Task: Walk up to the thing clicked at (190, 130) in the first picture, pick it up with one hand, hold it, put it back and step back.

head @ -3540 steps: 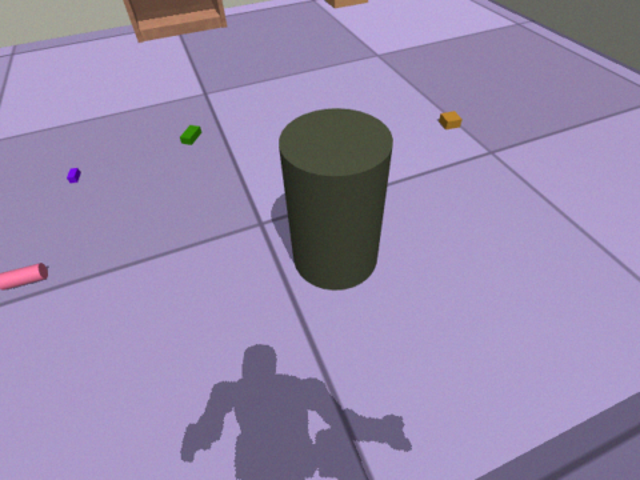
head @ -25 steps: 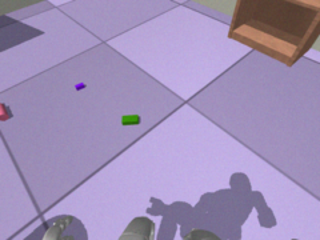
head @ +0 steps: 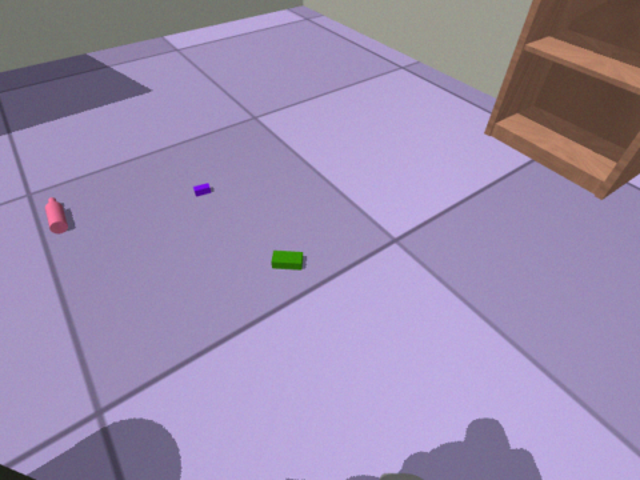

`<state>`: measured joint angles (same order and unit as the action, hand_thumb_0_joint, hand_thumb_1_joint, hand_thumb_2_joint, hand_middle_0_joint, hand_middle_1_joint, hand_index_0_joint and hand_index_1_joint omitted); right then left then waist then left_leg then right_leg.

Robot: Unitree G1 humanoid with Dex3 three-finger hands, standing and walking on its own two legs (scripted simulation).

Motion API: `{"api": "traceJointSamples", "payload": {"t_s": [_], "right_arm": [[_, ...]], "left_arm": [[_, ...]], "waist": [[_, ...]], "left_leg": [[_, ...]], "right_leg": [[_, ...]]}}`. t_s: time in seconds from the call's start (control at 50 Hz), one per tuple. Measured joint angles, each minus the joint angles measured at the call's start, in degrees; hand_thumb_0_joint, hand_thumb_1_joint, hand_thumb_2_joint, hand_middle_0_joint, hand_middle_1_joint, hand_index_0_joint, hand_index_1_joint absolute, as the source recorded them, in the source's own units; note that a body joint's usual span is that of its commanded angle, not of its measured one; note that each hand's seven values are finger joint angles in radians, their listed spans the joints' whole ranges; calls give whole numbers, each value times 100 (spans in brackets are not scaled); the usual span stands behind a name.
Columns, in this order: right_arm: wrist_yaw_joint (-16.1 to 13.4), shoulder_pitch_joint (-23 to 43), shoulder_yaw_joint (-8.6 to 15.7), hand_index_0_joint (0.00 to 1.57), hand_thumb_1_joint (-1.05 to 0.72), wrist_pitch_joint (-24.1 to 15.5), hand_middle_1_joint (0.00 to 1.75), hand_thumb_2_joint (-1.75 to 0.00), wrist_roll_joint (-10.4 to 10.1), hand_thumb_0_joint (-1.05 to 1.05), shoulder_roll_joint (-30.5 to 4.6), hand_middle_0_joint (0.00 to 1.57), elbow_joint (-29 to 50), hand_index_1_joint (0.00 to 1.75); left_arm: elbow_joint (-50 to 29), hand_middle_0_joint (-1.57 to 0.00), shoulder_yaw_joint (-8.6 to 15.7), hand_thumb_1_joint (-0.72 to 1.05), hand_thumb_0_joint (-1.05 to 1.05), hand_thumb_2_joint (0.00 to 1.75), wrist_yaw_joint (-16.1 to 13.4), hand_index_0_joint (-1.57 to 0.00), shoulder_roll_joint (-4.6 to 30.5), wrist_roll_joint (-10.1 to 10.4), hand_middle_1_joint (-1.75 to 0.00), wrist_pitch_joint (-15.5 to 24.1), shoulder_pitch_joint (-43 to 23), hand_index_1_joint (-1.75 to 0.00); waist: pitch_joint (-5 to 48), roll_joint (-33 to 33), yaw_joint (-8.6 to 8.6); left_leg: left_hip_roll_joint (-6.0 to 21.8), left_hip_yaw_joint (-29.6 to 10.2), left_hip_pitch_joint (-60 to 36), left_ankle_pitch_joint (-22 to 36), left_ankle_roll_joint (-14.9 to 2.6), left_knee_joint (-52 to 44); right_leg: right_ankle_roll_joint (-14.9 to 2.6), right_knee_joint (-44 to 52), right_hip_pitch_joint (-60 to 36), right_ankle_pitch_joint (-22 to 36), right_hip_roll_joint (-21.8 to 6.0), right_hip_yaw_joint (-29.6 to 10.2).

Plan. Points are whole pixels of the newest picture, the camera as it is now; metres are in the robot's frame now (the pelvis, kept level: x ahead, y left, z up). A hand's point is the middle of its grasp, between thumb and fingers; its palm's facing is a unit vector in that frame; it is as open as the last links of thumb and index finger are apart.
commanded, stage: step back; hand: left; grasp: from above
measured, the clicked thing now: (287, 260) +1.05 +0.12 -0.75
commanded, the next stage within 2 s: stand in 0.86 s
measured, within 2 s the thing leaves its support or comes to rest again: neither
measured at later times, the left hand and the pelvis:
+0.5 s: hand out of the picture +0.14 +0.27 -0.16, palm faces -0.12 -0.91 -0.41, open 7.4 cm; pelvis +0.03 +0.01 -0.02, yaw -8 degrees
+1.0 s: hand out of the picture +0.17 +0.25 -0.15, palm faces -0.19 -0.92 -0.35, open 7.4 cm; pelvis +0.03 +0.02 +0.00, yaw -9 degrees
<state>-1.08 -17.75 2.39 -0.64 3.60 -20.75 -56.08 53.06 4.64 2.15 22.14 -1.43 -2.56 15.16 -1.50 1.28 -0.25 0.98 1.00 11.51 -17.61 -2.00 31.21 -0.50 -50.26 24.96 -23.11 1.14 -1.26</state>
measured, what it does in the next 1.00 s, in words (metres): steps on the spot: right foot, then left foot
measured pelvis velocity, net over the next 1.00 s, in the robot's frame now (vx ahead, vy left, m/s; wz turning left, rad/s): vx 0.03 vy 0.02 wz -0.16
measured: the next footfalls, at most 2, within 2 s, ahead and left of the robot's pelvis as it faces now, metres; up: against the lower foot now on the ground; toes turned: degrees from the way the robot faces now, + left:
right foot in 0.16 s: +0.07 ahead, -0.15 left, +0.00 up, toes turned -5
left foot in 0.40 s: +0.11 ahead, +0.13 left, +0.00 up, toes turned -3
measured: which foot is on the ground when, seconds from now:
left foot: down 0.00-0.20, up 0.22-0.38, down 0.40-1.00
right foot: up 0.00-0.14, down 0.16-1.00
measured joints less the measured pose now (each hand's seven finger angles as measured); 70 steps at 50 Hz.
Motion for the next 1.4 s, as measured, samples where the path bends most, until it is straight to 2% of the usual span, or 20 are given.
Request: {"api": "traceJointSamples", "payload": {"t_s": [0.02, 0.06, 0.14, 0.16, 0.18, 0.2, 0.24, 0.3, 0.38, 0.42, 0.44, 0.5, 0.52, 0.54, 0.58, 0.64, 0.72, 0.88, 1.08, 1.4], "right_arm": [[12, 38, -15, 20, -90, -9, 30, -90, 1, 1, 33, 21, -19, 30], [60, 156, -17, 21, -90, -25, 30, -90, 5, 1, 75, 21, -14, 30], [146, 452, 34, 21, -90, -12, 30, -90, 4, 1, 35, 21, 139, 30], [161, 514, 48, 21, -90, 5, 30, -90, -10, 1, 3, 21, 189, 30], [164, 579, 69, 21, -90, 25, 30, -90, -32, 1, -51, 21, 222, 30], [153, 622, 92, 21, -90, 54, 30, -90, -61, 1, -108, 21, 239, 30], [133, 656, 102, 20, -90, 136, 30, -90, -97, 1, -135, 21, 236, 30], [159, 729, 110, 20, -90, 167, 30, -90, -117, 1, -134, 20, 219, 30], [177, 785, 148, 20, -90, 95, 30, -90, -139, 1, -188, 20, 179, 30], [152, 838, 173, 20, -90, 56, 30, -90, -139, 1, -158, 20, 94, 30], [134, 863, 178, 20, -90, 37, 30, -90, -127, 1, -108, 20, 42, 30], [149, 880, 117, 20, -90, 50, 30, -90, -157, 1, -40, 20, -78, 30], [159, 899, 93, 20, -90, 76, 30, -90, -163, 1, -8, 20, -137, 30], [160, 930, 69, 20, -90, 102, 30, -90, -169, 1, 24, 20, -192, 30], [144, 992, 30, 20, -90, 116, 30, -90, -196, 1, 78, 21, -256, 30], [140, 1082, 9, 20, -90, 73, 30, -90, -211, 1, 137, 21, -328, 30], [146, 1249, -2, 20, -90, 53, 30, -90, -224, 1, 147, 21, -447, 30], [151, 1544, 15, 20, -90, 97, 30, -90, -246, 1, 149, 21, -564, 30], [198, 1446, -48, 20, -90, 41, 30, -90, -299, 1, 71, 20, -784, 30], [247, 1240, -68, 20, -90, 57, 30, -90, -270, 1, 67, 20, -951, 30]], "left_arm": [[-10, -20, 9, 90, 1, 89, -4, -20, 31, 7, -30, 34, -5, -30], [33, -20, 17, 91, 1, 89, -11, -20, 73, 21, -30, 73, 10, -30], [220, -20, -54, 91, 1, 89, -43, -20, 30, 39, -30, 178, 63, -30], [259, -20, -72, 91, 1, 89, -63, -20, 6, 28, -30, 236, 72, -30], [310, -20, -80, 91, 1, 89, -97, -20, -52, 14, -30, 298, 39, -30], [346, -20, -89, 91, 1, 89, -131, -20, -129, -7, -30, 356, -11, -30], [310, -20, -118, 91, 1, 89, -181, -20, -216, -40, -30, 465, -35, -30], [220, -20, -157, 90, 1, 89, -209, -20, -238, -30, -30, 525, -54, -30], [167, -21, -229, 90, 1, 89, -253, -20, -180, -3, -30, 527, -156, -30], [186, -21, -248, 90, 1, 89, -274, -20, -105, 27, -30, 461, -238, -30], [212, -21, -249, 90, 1, 89, -291, -20, -67, 50, -30, 413, -292, -30], [290, -20, -287, 90, 1, 89, -320, -20, -28, 102, -30, 350, -433, -30], [318, -20, -295, 90, 1, 89, -316, -20, 5, 100, -30, 372, -466, -30], [352, -20, -290, 90, 1, 89, -314, -20, 32, 93, -30, 401, -502, -30], [404, -20, -279, 90, 1, 89, -309, -20, 57, 100, -30, 435, -573, -30], [492, -20, -309, 91, 1, 89, -307, -20, 70, 124, -30, 415, -700, -30], [558, -20, -359, 91, 1, 89, -312, -20, 39, 128, -30, 397, -919, -30], [719, -20, -412, 91, 1, 89, -292, -20, -7, 110, -30, 373, -1099, -30], [1043, -20, -537, 90, 1, 89, -196, -20, -231, 131, -30, 331, -1040, -30], [1231, -20, -487, 91, 1, 89, -149, -20, -178, 94, -30, 350, -876, -30]], "waist": [[-5, 57, 40], [-17, 120, 65], [-50, 29, 63], [-67, -36, 59], [-130, -181, 48], [-204, -375, 15], [-212, -500, 49], [-248, -425, 156], [-320, -403, 155], [-367, -271, 141], [-382, -152, 144], [-295, -163, 94], [-268, -169, 90], [-252, -165, 87], [-237, -158, 47], [-198, -75, 6], [-237, -81, 10], [-314, -71, -12], [-293, -114, -57], [-218, -181, -41]], "left_leg": [[4, 50, -13, 23, 64, -43], [36, 144, -26, 2, 110, -44], [185, 368, 44, -241, 148, 268], [245, 402, 106, -362, 175, 462], [359, 379, 178, -510, 190, 718], [479, 267, 264, -654, 130, 999], [380, 10, 534, -1023, 115, 1563], [192, -30, 847, -1333, 115, 1953], [247, -44, 924, -896, 118, 1329], [178, 74, 766, -86, 239, 879], [100, 175, 710, -34, 278, 830], [167, 222, 723, -194, 267, 893], [213, 226, 719, -244, 271, 927], [249, 235, 706, -278, 282, 948], [282, 235, 668, -298, 298, 939], [219, 326, 554, -236, 268, 749], [223, 398, 445, -161, 225, 580], [248, 466, 289, 13, 247, 296], [152, 367, -153, 520, 279, -572], [173, 273, -270, 866, 334, -1062]], "right_leg": [[-7, -92, 16, 20, -8, -195], [18, -23, -68, 13, -89, -305], [49, 967, -543, -10, -276, -48], [44, 1329, -722, 155, -256, 12], [77, 1516, -816, 620, -162, 53], [104, 1506, -864, 727, -48, 143], [107, 1332, -796, 593, 0, 165], [79, 1206, -711, 478, -109, -3], [206, 1057, -646, 367, -230, -91], [296, 840, -583, 232, -344, -216], [299, 750, -552, 188, -423, -318], [88, 726, -544, -44, -330, -304], [58, 920, -640, 74, -279, -276], [140, 1035, -691, 284, -245, -288], [288, 1109, -753, 313, -221, -290], [354, 1200, -796, 323, -284, -372], [347, 1387, -883, 439, -278, -434], [386, 1658, -1001, 629, -252, -493], [377, 2444, -1465, 1040, -343, -360], [327, 2914, -1611, 1340, -318, -251]]}}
